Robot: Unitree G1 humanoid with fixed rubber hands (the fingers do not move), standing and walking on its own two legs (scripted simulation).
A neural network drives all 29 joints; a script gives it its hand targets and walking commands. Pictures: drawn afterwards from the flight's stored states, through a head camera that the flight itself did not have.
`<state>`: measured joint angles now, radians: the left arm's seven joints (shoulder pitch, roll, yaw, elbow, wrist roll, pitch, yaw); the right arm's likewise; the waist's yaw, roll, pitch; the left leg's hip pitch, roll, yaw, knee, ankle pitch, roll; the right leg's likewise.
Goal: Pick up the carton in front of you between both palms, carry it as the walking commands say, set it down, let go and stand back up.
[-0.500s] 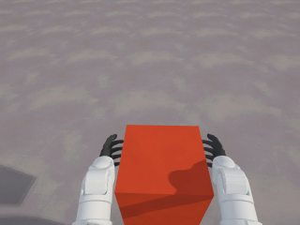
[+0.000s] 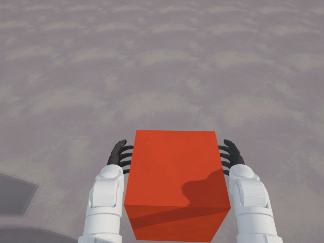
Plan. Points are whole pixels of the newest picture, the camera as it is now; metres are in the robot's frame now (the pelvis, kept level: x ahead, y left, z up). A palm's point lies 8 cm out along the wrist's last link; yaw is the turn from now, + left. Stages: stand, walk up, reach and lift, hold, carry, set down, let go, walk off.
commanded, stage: set down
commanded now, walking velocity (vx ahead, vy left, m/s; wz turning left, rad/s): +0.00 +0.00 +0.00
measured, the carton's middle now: (174, 187) +0.27 +0.00 -0.05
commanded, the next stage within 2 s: none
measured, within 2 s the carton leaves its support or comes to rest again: neither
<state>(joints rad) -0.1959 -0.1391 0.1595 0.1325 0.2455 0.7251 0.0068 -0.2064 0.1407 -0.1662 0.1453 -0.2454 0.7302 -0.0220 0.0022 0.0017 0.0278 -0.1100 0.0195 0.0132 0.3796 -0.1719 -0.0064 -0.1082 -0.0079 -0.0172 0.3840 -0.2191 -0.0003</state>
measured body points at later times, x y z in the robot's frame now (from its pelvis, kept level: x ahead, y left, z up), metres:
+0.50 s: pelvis -0.07 +0.01 -0.04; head +0.07 +0.01 +0.38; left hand +0.33 +0.16 -0.08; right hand +0.33 -0.14 -0.08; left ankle +0.00 +0.13 -0.74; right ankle +0.00 -0.12 -0.74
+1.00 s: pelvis -0.06 +0.01 -0.17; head +0.17 +0.01 +0.21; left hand +0.38 +0.17 -0.26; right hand +0.38 -0.14 -0.26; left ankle +0.00 +0.13 -0.74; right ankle +0.00 -0.12 -0.74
